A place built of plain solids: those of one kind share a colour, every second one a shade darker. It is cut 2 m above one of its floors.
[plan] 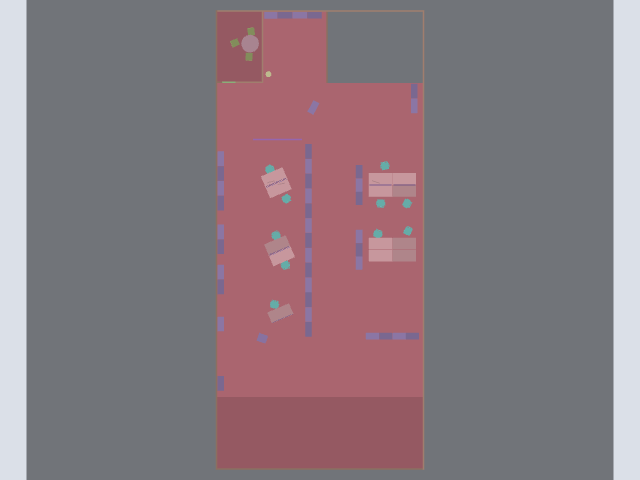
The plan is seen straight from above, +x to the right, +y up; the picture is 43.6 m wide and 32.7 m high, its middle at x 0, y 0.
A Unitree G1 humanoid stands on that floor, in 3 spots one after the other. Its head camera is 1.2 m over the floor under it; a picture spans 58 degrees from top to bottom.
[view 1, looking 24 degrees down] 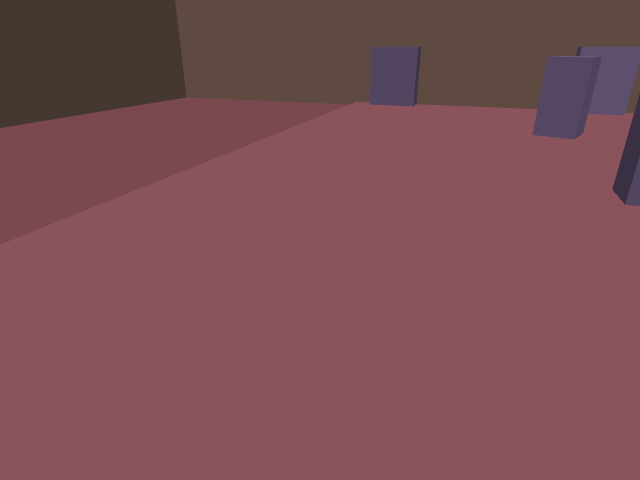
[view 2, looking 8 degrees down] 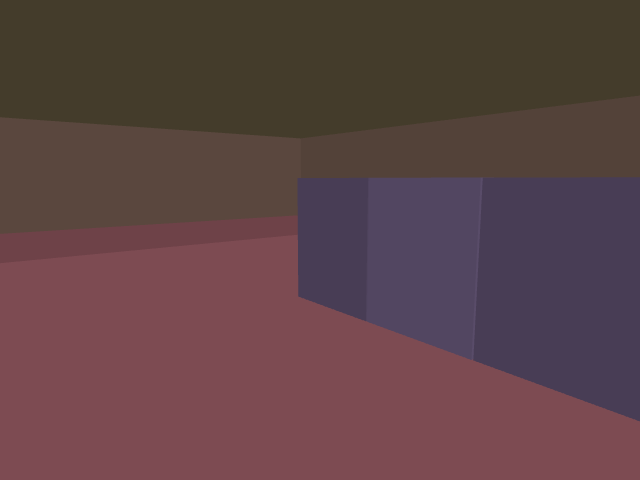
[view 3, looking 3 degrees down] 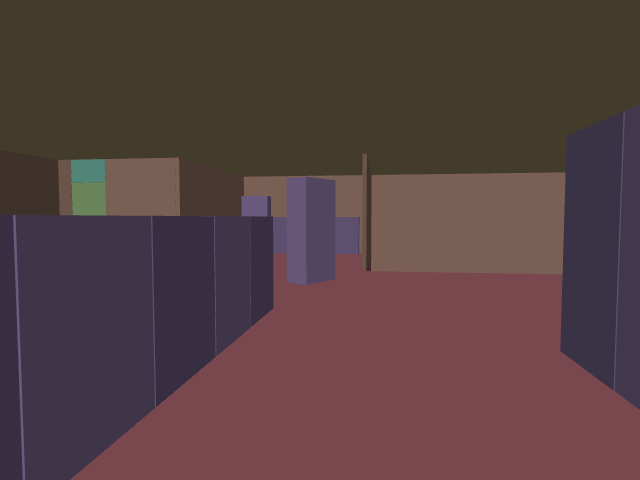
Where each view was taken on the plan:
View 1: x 3.52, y -7.80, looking -160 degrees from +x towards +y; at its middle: floor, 2.95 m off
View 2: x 1.94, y -3.03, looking -128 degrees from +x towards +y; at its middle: cabinet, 4.09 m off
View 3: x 0.84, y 1.01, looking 98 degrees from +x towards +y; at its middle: cabinet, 7.95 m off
